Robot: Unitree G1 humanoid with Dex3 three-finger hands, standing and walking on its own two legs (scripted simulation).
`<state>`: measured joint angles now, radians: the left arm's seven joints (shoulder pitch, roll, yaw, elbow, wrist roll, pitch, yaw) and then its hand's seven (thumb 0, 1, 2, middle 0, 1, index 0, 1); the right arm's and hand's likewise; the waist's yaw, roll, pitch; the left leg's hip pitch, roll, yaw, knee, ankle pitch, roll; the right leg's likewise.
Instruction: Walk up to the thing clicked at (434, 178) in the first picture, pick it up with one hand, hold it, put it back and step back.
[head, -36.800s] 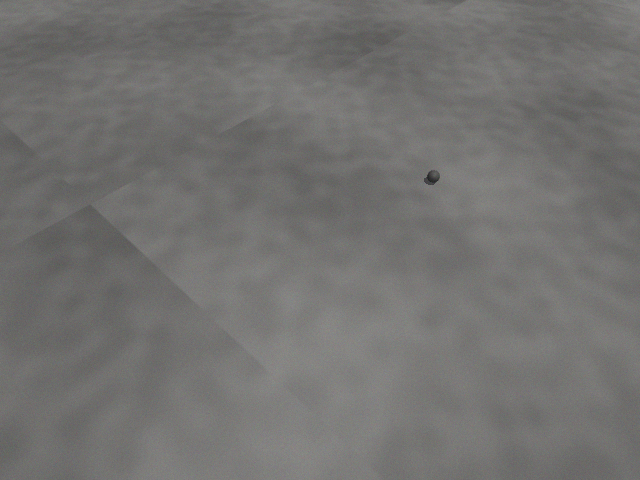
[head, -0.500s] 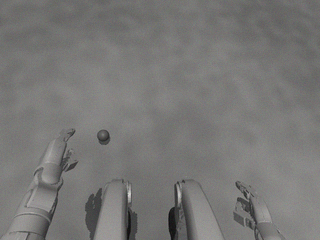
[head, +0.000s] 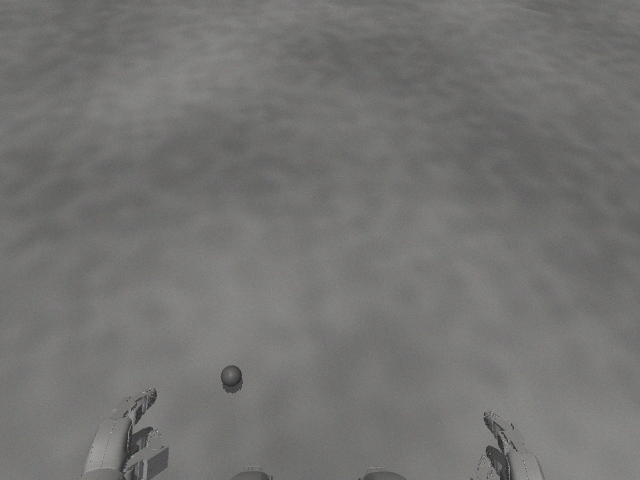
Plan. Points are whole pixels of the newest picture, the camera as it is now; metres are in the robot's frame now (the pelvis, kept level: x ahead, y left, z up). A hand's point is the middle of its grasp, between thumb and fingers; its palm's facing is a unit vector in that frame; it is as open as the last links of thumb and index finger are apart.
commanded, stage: home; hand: left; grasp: from above
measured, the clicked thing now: (231, 375) +0.50 +0.21 -0.67
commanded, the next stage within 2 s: none
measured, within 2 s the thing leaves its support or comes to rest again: neither
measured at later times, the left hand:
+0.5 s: hand (157, 478) +0.16 +0.18 -0.03, palm faces +0.07 -0.98 -0.21, open 7.4 cm
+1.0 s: hand (161, 472) +0.17 +0.17 -0.03, palm faces +0.06 -0.98 -0.21, open 7.4 cm
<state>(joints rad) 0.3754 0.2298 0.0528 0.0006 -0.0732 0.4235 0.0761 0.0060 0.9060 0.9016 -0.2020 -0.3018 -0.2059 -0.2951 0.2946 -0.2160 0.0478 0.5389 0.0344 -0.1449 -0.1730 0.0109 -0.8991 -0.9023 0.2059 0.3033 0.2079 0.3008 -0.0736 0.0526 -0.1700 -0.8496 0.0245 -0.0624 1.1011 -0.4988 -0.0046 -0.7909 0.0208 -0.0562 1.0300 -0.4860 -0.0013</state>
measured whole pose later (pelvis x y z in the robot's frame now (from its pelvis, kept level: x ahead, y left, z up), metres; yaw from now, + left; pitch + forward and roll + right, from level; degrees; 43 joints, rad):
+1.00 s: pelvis +0.01 -0.01 +0.02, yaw +1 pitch +10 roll -2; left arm 0.49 0.22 0.03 -0.11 -0.06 0.45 0.02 0.01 0.91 0.90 -0.20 -0.30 -0.20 -0.29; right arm 0.29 -0.23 0.03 0.54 0.01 -0.24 -0.19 0.01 -0.90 -0.90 0.21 0.30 0.21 0.30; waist -0.04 0.05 -0.16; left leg -0.69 0.02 -0.06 1.00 -0.48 -0.01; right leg -0.64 0.02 -0.06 0.95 -0.48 -0.01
